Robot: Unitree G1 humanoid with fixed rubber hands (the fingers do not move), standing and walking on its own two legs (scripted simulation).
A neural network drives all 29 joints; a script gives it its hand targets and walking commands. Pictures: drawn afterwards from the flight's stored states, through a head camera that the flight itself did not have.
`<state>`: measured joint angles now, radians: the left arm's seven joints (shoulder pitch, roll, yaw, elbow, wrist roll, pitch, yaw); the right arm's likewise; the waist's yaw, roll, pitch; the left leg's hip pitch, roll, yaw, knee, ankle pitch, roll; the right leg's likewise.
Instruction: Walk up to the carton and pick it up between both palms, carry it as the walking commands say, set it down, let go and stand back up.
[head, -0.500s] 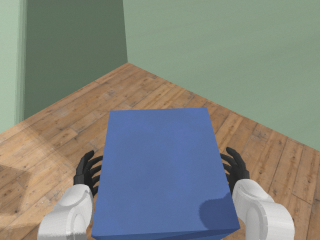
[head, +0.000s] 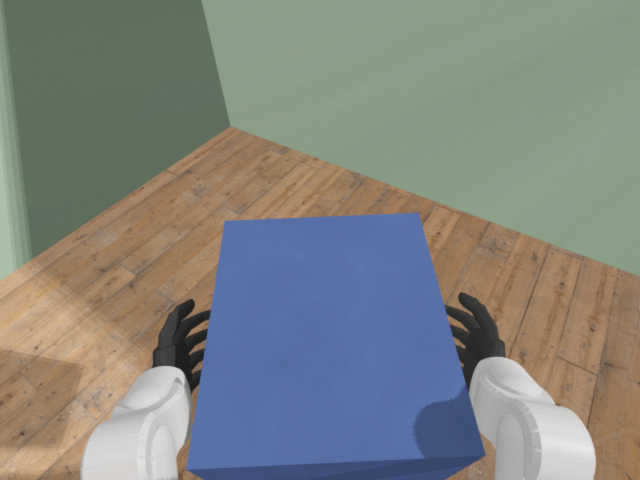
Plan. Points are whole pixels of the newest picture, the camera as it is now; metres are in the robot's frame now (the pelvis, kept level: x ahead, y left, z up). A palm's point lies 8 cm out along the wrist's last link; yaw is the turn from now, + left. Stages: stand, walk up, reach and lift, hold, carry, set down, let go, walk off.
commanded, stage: carry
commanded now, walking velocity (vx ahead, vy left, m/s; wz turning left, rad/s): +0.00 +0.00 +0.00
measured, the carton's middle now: (327, 360) +0.26 -0.01 +0.03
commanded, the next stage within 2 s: none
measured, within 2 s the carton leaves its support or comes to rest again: neither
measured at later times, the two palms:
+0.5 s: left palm (165, 385) +0.22 +0.16 +0.09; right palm (476, 369) +0.21 -0.16 +0.08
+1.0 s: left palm (162, 363) +0.25 +0.17 +0.08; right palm (455, 345) +0.25 -0.15 +0.08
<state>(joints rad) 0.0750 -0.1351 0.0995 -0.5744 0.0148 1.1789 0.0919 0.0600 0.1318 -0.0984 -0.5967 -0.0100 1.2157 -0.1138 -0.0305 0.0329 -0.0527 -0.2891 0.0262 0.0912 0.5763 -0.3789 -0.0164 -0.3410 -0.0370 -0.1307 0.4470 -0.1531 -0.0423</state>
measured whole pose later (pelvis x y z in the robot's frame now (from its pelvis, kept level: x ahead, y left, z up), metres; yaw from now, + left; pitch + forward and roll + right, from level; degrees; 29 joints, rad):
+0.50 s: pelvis -0.01 +0.00 +0.00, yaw +1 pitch +2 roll +0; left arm 0.03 -0.13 0.11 -0.53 0.02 1.22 0.10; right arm 0.05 0.13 -0.11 -0.54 -0.01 1.22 -0.11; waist -0.01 0.01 -0.09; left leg -0.24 0.04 0.10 0.50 -0.29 0.00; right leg -0.34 -0.03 -0.15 0.46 -0.15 -0.04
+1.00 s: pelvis +0.02 +0.01 -0.01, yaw +1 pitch +3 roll +0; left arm 0.02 -0.13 0.11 -0.52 0.01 1.20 0.11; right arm 0.04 0.13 -0.11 -0.53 -0.01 1.20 -0.12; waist -0.01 0.01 -0.08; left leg -0.23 0.03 0.11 0.53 -0.34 0.01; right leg -0.34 -0.04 -0.15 0.51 -0.21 -0.02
